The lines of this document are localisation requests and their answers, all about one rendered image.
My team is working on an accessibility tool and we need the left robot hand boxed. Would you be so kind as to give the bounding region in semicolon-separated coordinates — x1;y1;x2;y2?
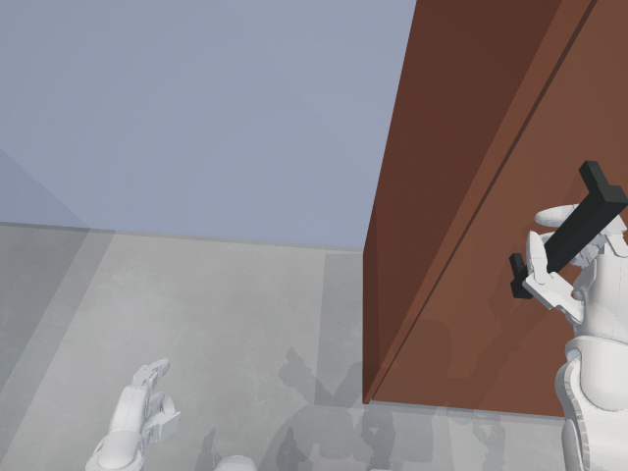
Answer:
106;358;181;449

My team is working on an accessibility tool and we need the wardrobe door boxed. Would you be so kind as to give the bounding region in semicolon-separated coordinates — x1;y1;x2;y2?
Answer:
372;0;628;417

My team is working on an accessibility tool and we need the right robot hand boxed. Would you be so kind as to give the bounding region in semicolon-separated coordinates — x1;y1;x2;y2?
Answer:
522;204;628;345

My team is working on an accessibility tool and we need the handle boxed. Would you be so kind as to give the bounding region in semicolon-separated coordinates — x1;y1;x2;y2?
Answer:
509;160;628;299

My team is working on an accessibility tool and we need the robot left forearm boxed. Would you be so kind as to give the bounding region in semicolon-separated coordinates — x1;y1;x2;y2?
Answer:
85;430;144;471

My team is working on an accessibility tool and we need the robot right forearm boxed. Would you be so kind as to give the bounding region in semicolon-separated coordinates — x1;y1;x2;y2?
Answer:
554;336;628;471

